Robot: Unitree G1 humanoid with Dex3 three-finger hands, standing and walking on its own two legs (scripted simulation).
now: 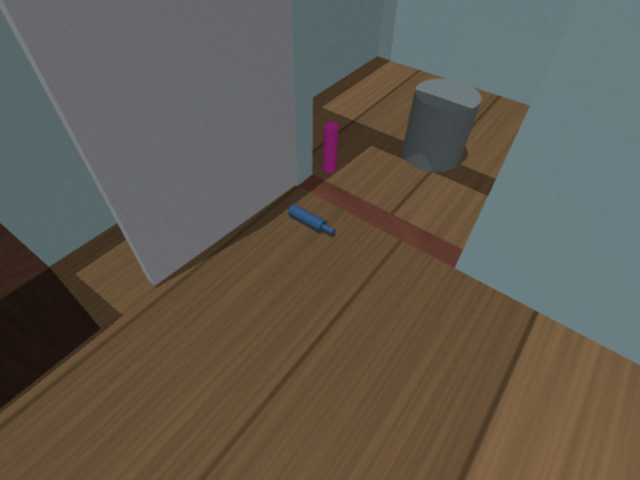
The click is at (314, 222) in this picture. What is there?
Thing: lying bottle
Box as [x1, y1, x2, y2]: [288, 204, 335, 234]
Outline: 289,208 289,215 318,231 321,231 323,229 333,234 335,230 326,225 325,220 294,204
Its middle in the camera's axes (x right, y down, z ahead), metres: -0.03 -0.12 +1.72
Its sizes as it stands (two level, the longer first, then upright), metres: 0.233 0.058 0.058
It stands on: the floor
